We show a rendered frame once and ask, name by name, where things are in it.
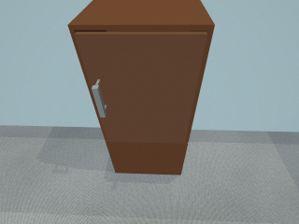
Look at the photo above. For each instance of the handle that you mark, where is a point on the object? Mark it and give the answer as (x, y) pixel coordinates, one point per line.
(102, 108)

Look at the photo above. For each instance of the cupboard door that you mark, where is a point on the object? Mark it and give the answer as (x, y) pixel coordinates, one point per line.
(148, 81)

